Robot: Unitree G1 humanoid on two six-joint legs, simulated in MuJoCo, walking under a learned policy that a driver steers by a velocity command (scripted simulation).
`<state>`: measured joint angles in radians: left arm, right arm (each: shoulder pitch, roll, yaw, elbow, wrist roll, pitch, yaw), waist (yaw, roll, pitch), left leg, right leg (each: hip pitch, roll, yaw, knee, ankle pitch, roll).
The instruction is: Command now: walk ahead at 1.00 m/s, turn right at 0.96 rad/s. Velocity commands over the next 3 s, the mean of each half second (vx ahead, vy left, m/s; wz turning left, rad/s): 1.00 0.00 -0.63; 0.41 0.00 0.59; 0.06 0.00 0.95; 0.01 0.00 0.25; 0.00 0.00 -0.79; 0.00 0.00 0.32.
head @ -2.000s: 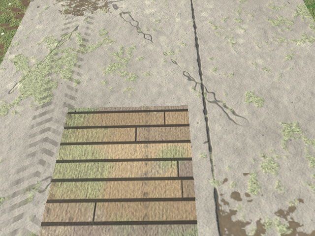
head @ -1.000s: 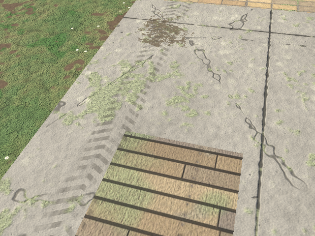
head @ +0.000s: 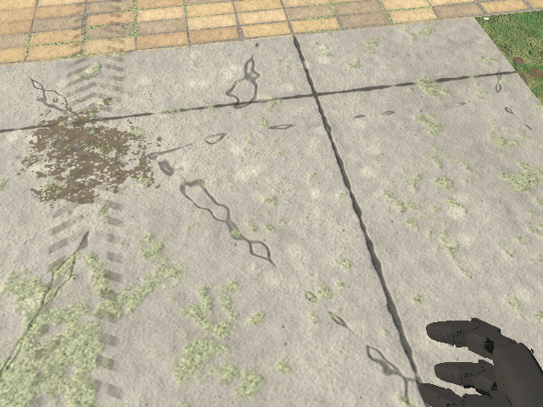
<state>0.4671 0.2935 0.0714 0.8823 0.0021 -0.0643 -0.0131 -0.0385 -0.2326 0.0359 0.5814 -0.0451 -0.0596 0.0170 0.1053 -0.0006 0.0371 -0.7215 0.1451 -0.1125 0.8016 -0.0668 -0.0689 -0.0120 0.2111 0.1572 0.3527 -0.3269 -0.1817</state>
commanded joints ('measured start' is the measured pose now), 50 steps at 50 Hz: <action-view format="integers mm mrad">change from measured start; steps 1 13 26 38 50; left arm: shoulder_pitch -32 -257 -477 -432 -387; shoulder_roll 189 55 78 35 53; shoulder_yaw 53 -24 -73 -19 4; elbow -70 -210 -304 -191 -199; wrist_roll -9 45 59 6 -11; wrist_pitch -23 19 -4 -46 33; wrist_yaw -5 -47 -48 16 35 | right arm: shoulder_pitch -73 391 563 435 460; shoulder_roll -85 -121 -271 -64 -322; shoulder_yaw -20 -91 -98 -116 -203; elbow -74 156 328 163 89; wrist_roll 23 -10 32 83 71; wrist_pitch -4 -32 -52 55 64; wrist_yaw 0 -24 -12 -47 0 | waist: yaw -7 -126 -46 -182 -198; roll -26 76 106 -82 251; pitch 18 -57 -6 -30 -92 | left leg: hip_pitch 288 665 714 132 687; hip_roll -107 109 80 -4 -92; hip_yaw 125 -227 173 67 1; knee -189 -577 -524 380 -295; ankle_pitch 166 -341 967 -252 584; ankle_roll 20 174 188 13 266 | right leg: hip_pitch -222 -692 -305 -233 -354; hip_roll -196 -252 -139 -516 -287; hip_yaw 215 -30 -259 -177 -384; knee -130 946 278 -105 780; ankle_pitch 543 75 202 789 -41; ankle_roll -68 77 35 -28 198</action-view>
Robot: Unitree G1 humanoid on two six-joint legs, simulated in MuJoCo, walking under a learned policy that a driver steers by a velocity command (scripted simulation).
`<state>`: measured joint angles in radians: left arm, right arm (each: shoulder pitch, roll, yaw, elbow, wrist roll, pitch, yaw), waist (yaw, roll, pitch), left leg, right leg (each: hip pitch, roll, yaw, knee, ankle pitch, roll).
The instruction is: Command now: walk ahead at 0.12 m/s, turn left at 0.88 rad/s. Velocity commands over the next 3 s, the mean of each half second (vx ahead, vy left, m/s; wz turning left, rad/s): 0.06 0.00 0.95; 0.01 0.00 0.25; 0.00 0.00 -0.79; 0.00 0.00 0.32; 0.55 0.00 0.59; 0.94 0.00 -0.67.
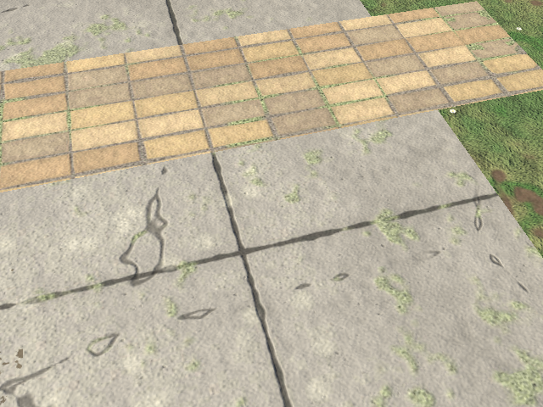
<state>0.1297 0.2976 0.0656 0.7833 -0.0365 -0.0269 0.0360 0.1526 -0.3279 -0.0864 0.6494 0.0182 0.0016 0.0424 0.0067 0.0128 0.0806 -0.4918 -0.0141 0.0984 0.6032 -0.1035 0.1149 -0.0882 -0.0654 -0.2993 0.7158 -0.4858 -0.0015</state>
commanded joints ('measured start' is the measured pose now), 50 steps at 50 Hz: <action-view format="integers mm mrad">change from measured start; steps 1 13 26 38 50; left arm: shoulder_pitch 75 -114 -148 -23 68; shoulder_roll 45 62 100 144 89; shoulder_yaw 3 10 43 33 43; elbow -126 -120 -163 -114 -116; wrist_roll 50 30 63 28 8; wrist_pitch -11 13 3 33 79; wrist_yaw -27 -13 -1 -31 -16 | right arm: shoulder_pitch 174 20 67 29 -70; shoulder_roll -296 -173 -217 -32 -53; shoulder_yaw -80 -65 -74 14 -4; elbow -62 -172 -169 -151 -104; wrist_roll -45 1 5 -19 -38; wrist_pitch -14 40 46 37 4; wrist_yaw -23 -92 -51 -59 -96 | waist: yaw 11 -9 -64 16 3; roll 337 59 -161 -185 153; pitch -298 -243 -136 -189 -94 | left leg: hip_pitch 674 268 -136 136 355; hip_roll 287 84 -55 12 310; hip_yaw -743 -562 -283 -103 -150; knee -132 -241 573 118 -270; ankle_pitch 672 104 -365 -339 237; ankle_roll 352 93 -165 -187 84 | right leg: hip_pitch -585 -414 -86 -54 -546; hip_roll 189 136 -225 -169 -4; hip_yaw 241 453 693 432 299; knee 761 119 -424 -363 414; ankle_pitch -245 195 364 641 65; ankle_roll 85 95 -200 -235 105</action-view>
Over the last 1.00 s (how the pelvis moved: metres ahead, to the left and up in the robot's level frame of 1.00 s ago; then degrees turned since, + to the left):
0.76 -0.06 -0.02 0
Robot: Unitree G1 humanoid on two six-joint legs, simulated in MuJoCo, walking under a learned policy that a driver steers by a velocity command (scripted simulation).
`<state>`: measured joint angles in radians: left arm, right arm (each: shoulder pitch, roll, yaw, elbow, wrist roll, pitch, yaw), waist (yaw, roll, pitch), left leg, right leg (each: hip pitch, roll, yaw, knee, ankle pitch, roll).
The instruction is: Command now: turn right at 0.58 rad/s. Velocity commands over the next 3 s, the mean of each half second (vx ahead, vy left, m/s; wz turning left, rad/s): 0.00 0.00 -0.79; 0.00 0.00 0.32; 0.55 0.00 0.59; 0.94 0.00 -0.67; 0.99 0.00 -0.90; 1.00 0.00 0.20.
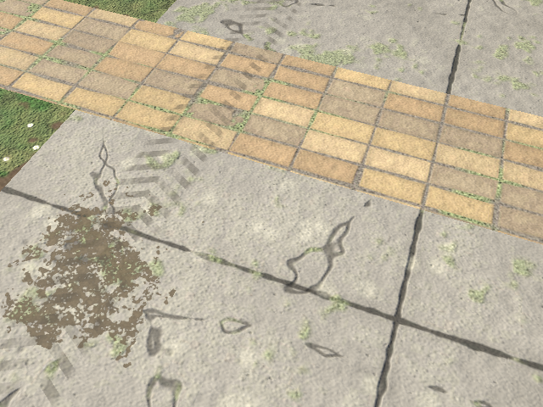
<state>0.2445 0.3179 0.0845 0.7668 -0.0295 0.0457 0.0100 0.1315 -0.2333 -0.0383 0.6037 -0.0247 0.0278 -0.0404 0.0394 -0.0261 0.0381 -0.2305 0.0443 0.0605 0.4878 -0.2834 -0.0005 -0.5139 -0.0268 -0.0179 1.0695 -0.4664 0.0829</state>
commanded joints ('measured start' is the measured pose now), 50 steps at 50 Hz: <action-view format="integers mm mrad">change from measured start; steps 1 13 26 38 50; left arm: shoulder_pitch -65 91 -111 -153 -156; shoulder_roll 53 257 151 75 61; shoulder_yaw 18 77 34 4 20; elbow -117 -219 -267 -236 -218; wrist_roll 2 53 28 44 71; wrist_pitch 8 -43 -7 -37 -64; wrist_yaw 4 -24 32 30 9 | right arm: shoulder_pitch -49 -164 -45 13 76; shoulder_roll -147 -158 -141 -248 -269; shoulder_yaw -55 -72 -60 -74 -122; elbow -54 -76 37 2 -20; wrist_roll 5 12 24 38 47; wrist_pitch -20 -36 -39 -52 3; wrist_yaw -15 10 22 37 18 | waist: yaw -37 62 -20 -16 -86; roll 182 -161 -128 250 -78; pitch -59 -207 -170 -64 -87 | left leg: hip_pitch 109 -541 -266 -36 -416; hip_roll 250 -38 -59 157 -46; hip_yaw -88 -135 -140 -551 -226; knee -147 827 331 -122 648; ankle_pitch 398 -404 10 308 -260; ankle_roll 197 -76 -90 201 -66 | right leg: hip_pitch -107 551 320 183 408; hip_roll -54 -343 -128 115 -337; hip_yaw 7 563 384 77 391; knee -2 -726 -667 -392 -767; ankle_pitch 75 751 420 82 622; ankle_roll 22 -466 -282 -82 -338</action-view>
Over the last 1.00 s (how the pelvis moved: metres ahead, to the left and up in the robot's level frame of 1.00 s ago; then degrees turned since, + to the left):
0.11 -0.05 0.03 34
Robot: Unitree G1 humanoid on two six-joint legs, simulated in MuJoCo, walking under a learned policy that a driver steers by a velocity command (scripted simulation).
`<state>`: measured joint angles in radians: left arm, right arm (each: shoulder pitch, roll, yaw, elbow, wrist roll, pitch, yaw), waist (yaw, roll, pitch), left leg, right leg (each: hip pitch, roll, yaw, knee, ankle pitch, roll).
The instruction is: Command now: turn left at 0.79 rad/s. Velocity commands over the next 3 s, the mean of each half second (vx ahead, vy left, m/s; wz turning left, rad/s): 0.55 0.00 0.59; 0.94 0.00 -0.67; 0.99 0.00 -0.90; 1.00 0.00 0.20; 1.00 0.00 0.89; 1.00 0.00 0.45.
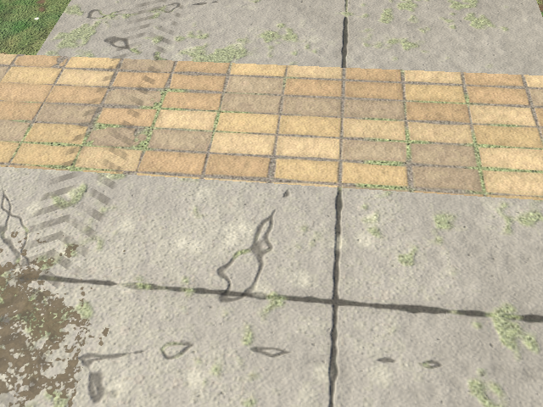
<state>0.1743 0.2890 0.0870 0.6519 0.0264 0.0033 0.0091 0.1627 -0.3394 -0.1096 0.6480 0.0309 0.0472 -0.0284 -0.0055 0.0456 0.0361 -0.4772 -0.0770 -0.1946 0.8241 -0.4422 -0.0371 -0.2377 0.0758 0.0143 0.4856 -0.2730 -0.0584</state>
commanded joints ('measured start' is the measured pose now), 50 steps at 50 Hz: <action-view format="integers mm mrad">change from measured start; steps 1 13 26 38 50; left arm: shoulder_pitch -118 259 271 30 365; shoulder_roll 82 129 11 -16 236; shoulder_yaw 15 13 -48 -36 44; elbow -106 37 112 103 215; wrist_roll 0 22 -35 -26 -45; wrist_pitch -22 -81 -90 -1 3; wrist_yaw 20 -1 -41 -81 -24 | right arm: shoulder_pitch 63 -164 368 203 10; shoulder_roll -144 -58 -269 47 31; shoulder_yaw -49 7 -28 58 67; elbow -42 -120 34 175 101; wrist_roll -6 -116 -112 -60 -83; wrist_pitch -8 -14 -92 -166 -112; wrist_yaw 6 100 44 42 19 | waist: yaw -50 120 -192 23 221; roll -110 -69 230 54 -293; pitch -61 68 -395 122 4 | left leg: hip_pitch -187 -479 999 360 -98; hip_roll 88 162 491 265 26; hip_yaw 44 194 -334 388 392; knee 345 305 -428 -720 836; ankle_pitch -24 262 -393 463 -11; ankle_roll -45 -9 170 12 53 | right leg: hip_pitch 139 333 -443 -553 368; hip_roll -361 -379 -108 -199 -87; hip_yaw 254 -13 -65 -47 137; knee -166 -381 754 722 180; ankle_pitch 401 -158 -272 300 202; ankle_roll -150 -54 -45 -32 -291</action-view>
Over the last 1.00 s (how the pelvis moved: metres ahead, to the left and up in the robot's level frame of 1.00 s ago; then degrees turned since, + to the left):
0.02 -0.05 0.00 -11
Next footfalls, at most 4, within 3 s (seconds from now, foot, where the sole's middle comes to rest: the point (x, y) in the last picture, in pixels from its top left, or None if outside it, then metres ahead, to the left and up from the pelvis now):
0.50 left None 0.25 0.27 -0.77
0.98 right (208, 318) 0.68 0.22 -0.77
1.38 left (197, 185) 1.14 0.29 -0.77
1.80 right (324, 141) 1.32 -0.13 -0.77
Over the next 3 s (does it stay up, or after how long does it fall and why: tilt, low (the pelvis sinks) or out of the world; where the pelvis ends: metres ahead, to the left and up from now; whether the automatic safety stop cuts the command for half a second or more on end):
stays up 2.24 -0.14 0.00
